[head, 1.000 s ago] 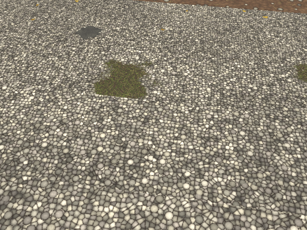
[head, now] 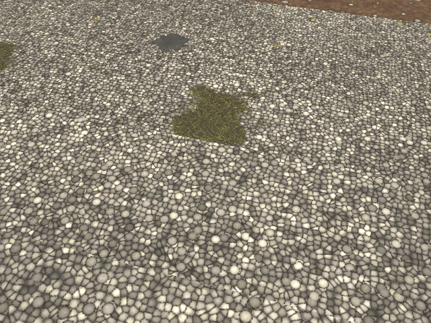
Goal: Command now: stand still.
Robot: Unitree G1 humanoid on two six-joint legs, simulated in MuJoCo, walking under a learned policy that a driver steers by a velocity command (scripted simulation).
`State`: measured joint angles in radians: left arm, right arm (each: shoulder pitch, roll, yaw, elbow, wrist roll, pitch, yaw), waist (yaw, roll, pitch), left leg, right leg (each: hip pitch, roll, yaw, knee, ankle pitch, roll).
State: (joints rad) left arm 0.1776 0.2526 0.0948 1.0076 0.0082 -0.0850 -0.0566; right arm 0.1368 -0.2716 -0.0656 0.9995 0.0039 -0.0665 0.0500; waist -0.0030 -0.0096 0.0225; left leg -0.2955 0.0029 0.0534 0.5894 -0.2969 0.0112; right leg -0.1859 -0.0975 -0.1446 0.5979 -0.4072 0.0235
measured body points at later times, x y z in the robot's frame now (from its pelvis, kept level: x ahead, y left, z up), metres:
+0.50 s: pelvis +0.01 +0.00 +0.00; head +0.02 +0.00 +0.44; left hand +0.05 +0.27 -0.15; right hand +0.08 -0.27 -0.14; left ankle +0.01 +0.11 -0.73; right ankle -0.06 -0.12 -0.73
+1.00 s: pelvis +0.01 +0.00 -0.01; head +0.03 +0.00 +0.44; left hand +0.04 +0.27 -0.16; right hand +0.07 -0.27 -0.15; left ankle +0.01 +0.11 -0.73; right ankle -0.06 -0.12 -0.73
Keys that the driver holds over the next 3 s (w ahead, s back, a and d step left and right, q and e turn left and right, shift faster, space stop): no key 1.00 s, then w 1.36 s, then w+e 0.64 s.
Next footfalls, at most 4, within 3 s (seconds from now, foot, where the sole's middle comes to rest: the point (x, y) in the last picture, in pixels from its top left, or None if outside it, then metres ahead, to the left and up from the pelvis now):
1.66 right None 0.43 -0.13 -0.76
2.32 left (192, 250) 0.83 0.12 -0.92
2.82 right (267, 186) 1.13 -0.19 -0.92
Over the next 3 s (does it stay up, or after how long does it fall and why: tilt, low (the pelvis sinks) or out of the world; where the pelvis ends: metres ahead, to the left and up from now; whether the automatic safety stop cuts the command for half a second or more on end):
stays up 1.06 -0.10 -0.15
